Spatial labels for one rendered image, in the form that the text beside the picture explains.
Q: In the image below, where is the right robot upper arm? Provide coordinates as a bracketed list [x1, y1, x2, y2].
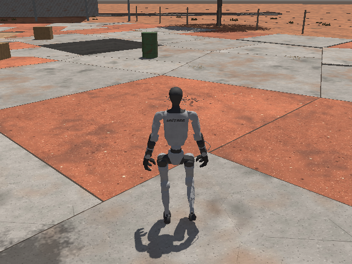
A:
[188, 111, 202, 141]

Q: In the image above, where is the left robot upper arm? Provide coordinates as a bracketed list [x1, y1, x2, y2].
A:
[150, 111, 164, 142]

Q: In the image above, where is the left robot hand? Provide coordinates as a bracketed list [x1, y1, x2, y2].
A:
[143, 157, 156, 171]

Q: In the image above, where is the right robot forearm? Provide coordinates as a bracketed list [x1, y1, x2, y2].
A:
[197, 133, 207, 157]

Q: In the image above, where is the robot head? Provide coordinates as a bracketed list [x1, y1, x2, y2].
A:
[167, 87, 185, 113]

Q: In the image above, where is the left robot forearm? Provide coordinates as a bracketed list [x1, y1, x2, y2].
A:
[144, 134, 156, 159]

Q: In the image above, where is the right robot hand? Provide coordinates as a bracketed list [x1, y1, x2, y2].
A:
[196, 155, 208, 168]

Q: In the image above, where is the robot left foot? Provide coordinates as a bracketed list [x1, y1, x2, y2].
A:
[163, 210, 171, 224]

